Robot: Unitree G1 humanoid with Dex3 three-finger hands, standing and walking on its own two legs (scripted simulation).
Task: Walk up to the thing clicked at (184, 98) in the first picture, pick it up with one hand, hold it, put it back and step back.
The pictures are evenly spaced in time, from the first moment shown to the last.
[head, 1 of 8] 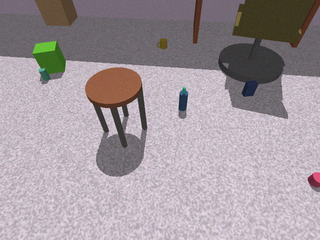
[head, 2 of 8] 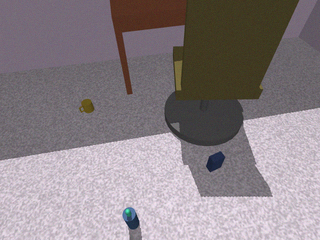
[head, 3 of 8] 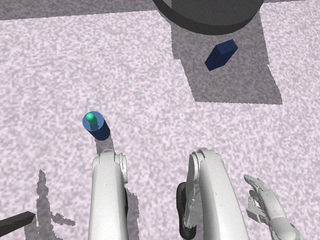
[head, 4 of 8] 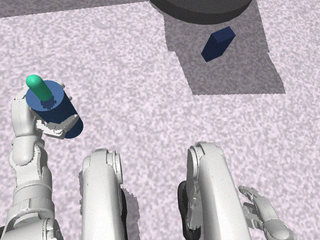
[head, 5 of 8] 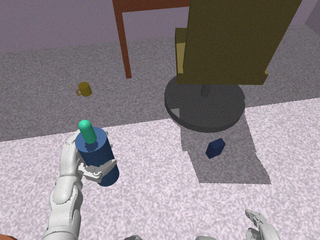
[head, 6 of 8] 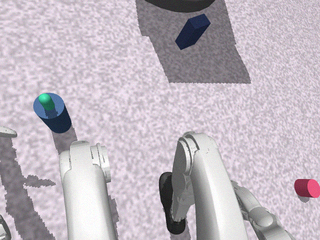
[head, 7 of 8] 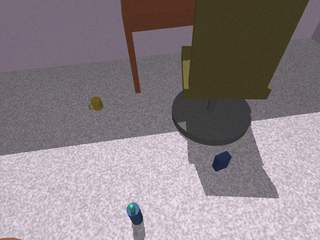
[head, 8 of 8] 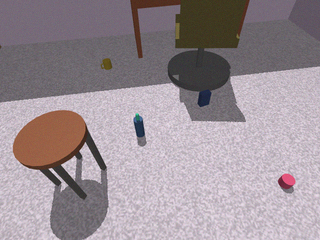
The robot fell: no
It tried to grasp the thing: yes
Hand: left
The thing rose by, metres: 0.66
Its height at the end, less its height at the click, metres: +0.00
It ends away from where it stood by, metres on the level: 0.01
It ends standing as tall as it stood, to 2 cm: yes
